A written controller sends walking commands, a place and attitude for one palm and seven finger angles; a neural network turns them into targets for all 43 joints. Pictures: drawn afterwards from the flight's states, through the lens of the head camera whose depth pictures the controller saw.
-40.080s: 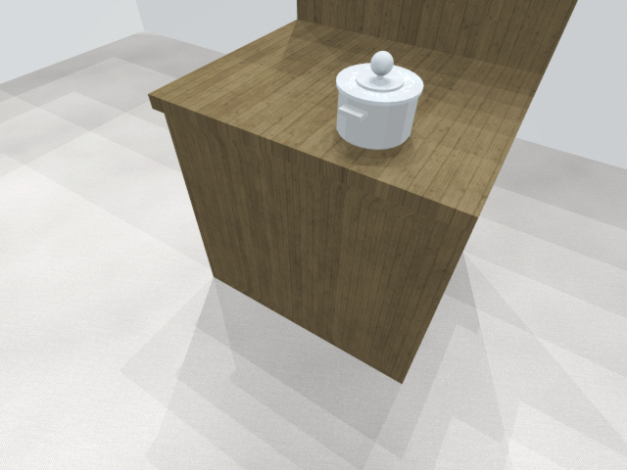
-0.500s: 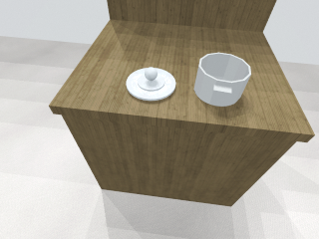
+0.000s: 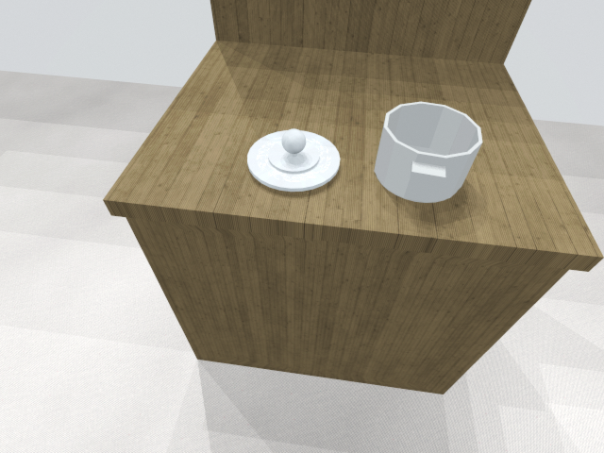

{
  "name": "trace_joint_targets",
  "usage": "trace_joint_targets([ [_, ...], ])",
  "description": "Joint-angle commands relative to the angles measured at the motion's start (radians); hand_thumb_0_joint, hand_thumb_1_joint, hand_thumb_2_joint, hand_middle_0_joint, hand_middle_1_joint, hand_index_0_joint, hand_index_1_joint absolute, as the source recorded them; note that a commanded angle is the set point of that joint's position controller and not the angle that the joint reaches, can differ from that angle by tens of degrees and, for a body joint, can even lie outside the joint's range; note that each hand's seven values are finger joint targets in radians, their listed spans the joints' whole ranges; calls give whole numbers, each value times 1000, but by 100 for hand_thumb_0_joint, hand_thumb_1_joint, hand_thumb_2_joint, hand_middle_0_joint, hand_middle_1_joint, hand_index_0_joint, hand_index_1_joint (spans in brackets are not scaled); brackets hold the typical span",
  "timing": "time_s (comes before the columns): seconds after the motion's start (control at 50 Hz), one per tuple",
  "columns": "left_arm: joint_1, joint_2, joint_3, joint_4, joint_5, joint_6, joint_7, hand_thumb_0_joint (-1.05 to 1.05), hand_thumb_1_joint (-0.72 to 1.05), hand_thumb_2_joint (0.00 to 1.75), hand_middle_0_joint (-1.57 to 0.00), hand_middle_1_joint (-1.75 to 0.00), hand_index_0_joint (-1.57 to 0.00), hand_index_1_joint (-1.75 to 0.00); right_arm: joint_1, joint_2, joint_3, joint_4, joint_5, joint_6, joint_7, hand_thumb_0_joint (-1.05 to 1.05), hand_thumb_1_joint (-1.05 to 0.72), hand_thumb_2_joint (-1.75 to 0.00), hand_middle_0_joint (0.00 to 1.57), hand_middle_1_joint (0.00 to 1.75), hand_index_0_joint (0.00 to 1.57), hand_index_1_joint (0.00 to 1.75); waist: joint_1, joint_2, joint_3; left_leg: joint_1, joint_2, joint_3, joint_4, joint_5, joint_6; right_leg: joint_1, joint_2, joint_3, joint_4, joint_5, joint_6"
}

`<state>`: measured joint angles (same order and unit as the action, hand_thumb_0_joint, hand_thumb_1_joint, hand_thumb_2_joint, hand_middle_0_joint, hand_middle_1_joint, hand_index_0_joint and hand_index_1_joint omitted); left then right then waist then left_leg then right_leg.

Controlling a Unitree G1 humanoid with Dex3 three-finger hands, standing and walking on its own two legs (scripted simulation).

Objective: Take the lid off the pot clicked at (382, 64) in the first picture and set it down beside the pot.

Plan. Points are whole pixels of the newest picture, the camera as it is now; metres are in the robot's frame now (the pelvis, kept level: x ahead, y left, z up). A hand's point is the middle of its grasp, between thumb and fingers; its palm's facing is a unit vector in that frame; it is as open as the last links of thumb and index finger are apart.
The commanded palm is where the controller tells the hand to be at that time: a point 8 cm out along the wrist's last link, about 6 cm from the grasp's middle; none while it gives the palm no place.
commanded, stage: let the arm hang, fingers relaxed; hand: left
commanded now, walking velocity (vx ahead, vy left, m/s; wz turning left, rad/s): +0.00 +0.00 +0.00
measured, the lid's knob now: (293, 141) +0.62 +0.05 +0.07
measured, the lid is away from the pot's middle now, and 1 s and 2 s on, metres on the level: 0.24 0.24 0.24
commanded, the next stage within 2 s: look to check the result in 0.26 s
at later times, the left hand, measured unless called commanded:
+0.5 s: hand out of the picture +0.00 +0.17 -0.18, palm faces +0.04 -0.98 -0.18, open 7.4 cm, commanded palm none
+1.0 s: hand out of the picture -0.01 +0.16 -0.18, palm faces +0.04 -0.98 -0.18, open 7.3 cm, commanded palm none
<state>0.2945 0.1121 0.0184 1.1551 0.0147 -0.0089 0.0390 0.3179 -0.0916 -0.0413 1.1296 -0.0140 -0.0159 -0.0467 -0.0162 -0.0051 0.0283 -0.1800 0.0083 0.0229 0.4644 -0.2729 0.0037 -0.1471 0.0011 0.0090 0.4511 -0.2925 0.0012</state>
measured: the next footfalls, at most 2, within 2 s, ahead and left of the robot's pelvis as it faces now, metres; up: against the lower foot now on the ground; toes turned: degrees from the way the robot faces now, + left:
none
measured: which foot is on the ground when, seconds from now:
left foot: down 0.00-1.00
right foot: down 0.00-1.00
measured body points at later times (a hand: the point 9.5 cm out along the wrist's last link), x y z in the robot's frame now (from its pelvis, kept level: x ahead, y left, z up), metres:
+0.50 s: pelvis +0.00 +0.00 +0.00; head +0.01 +0.00 +0.45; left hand +0.00 +0.22 -0.16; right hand -0.02 -0.21 -0.16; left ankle -0.02 +0.12 -0.74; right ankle -0.03 -0.12 -0.74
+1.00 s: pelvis -0.01 +0.00 +0.00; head +0.01 +0.00 +0.45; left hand -0.01 +0.21 -0.16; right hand -0.02 -0.21 -0.16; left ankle -0.02 +0.12 -0.74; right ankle -0.03 -0.12 -0.74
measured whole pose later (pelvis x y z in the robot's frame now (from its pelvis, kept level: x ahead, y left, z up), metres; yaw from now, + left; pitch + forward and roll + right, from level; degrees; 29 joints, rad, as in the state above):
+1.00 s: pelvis -0.01 +0.00 +0.00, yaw +1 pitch -1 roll +0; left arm 0.27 0.13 0.03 1.14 0.02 -0.01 0.04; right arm 0.29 -0.11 -0.04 1.13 -0.02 -0.01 -0.05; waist -0.02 0.00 0.05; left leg -0.18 0.01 0.01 0.45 -0.26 0.00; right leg -0.14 0.00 -0.01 0.44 -0.28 0.00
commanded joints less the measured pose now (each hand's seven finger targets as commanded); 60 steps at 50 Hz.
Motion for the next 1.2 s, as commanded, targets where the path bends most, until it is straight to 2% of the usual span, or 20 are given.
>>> trace_joint_targets([
  [0.0, 62, 89, 17, -33, 0, -10, 6, 0, 90, 90, -20, -30, -20, -30, 78, -85, -19, -21, 7, -6, -5, 0, -90, -90, 20, 30, 20, 30, 1, 10, 60, 7, 84, -71, -76, 194, 32, -70, -76, 54, -71, 188, -27],
  [0.04, 65, 86, 17, -30, -1, -9, 5, 0, 90, 90, -20, -30, -20, -30, 72, -87, -19, -23, 4, -5, -5, 0, -90, -90, 20, 30, 20, 30, 1, 19, 54, 14, 85, -73, -76, 187, 32, -71, -79, 57, -72, 187, -28],
  [0.1, 66, 89, 17, -32, 1, -12, 6, 0, 90, 90, -20, -30, -20, -30, 69, -87, -20, -23, 7, -5, -5, 0, -90, -90, 20, 30, 20, 30, 1, -8, 51, 19, 83, -68, -69, 211, 31, -67, -81, 58, -73, 212, -27],
  [0.14, 63, 91, 19, -34, -1, -12, 6, 0, 90, 90, -20, -30, -20, -30, 68, -90, -19, -22, 6, -6, -6, 0, -90, -90, 20, 30, 20, 30, -1, 17, 43, 19, 83, -68, -65, 224, 30, -59, -84, 58, -70, 225, -28],
  [0.18, 61, 92, 20, -34, -2, -11, 6, 0, 90, 90, -20, -30, -20, -30, 66, -93, -19, -24, 5, -6, -6, 0, -90, -90, 20, 30, 20, 30, -1, 10, 39, 20, 84, -71, -66, 232, 30, -53, -84, 56, -69, 229, -28],
  [0.32, 53, 97, 20, -39, -1, -8, 5, 0, 90, 90, -20, -30, -20, -30, 62, -96, -18, -23, 4, -4, -6, 0, -90, -90, 20, 30, 20, 30, 2, 10, 51, 10, 85, -76, -77, 210, 30, -52, -82, 50, -74, 203, -27],
  [0.34, 50, 99, 21, -41, -1, -8, 4, 0, 90, 90, -20, -30, -20, -30, 61, -99, -18, -24, 4, -5, -6, 0, -90, -90, 20, 30, 20, 30, 2, 28, 49, 7, 84, -76, -77, 209, 29, -49, -83, 50, -74, 202, -26],
  [0.4, 41, 104, 22, -47, 0, -7, 4, 0, 90, 90, -20, -30, -20, -30, 61, -100, -18, -25, 6, -3, -6, 0, -90, -90, 20, 30, 20, 30, 2, -2, 57, -2, 84, -80, -81, 201, 29, -47, -80, 45, -77, 191, -25],
  [0.42, 45, 101, 20, -45, -1, -6, 4, 0, 90, 90, -20, -30, -20, -30, 56, -100, -19, -22, 3, -3, -5, 0, -90, -90, 20, 30, 20, 30, 3, 16, 61, -3, 83, -80, -83, 185, 29, -54, -81, 49, -81, 176, -26],
  [0.5, 37, 106, 23, -49, 0, -8, 4, 0, 90, 90, -20, -30, -20, -30, 60, -101, -19, -23, 4, -3, -5, 0, -90, -90, 20, 30, 20, 30, 1, 7, 48, 2, 83, -80, -82, 206, 29, -42, -80, 47, -77, 193, -26],
  [0.58, 36, 108, 23, -51, -3, -6, 3, 0, 90, 90, -20, -30, -20, -30, 57, -106, -17, -21, 3, -5, -5, 0, -90, -90, 20, 30, 20, 30, 2, 22, 37, 2, 84, -86, -85, 205, 29, -37, -81, 44, -76, 185, -25],
  [0.6, 35, 109, 23, -51, -1, -6, 3, 0, 90, 90, -20, -30, -20, -30, 54, -103, -17, -23, 6, -3, -5, 0, -90, -90, 20, 30, 20, 30, 4, -1, 57, -7, 82, -84, -86, 200, 29, -44, -81, 43, -81, 182, -24],
  [0.86, 40, 105, 23, -47, -2, -7, 3, 0, 90, 90, -20, -30, -20, -30, 51, -107, -16, -19, 3, -5, -6, 0, -90, -90, 20, 30, 20, 30, 1, 21, 34, 9, 83, -84, -83, 213, 27, -38, -82, 45, -81, 193, -25],
  [0.9, 36, 107, 23, -48, 0, -9, 4, 0, 90, 90, -20, -30, -20, -30, 50, -104, -17, -19, 6, -3, -6, 0, -90, -90, 20, 30, 20, 30, 1, -10, 45, 7, 82, -79, -82, 211, 26, -43, -82, 44, -85, 196, -24],
  [0.96, 39, 105, 22, -46, -1, -7, 3, 0, 90, 90, -20, -30, -20, -30, 44, -106, -16, -17, 2, -2, -5, 0, -90, -90, 20, 30, 20, 30, 1, 15, 50, 4, 82, -81, -85, 190, 24, -51, -83, 48, -89, 177, -26],
  [1.1, 38, 110, 23, -49, -1, -11, 3, 0, 90, 90, -20, -30, -20, -30, 44, -106, -16, -15, 6, -2, -6, 0, -90, -90, 20, 30, 20, 30, 0, -8, 36, 8, 80, -79, -76, 212, 23, -38, -84, 48, -89, 204, -26],
  [1.12, 43, 105, 23, -47, -2, -11, 3, 0, 90, 90, -20, -30, -20, -30, 39, -105, -17, -13, 4, -3, -6, 0, -90, -90, 20, 30, 20, 30, 2, 14, 36, 11, 80, -77, -76, 208, 22, -42, -87, 52, -91, 201, -28],
  [1.18, 41, 109, 24, -48, -3, -10, 3, 0, 90, 90, -20, -30, -20, -30, 42, -107, -16, -12, 3, -3, -6, 0, -90, -90, 20, 30, 20, 30, 1, 12, 34, 5, 80, -79, -74, 219, 21, -35, -86, 48, -88, 211, -27],
])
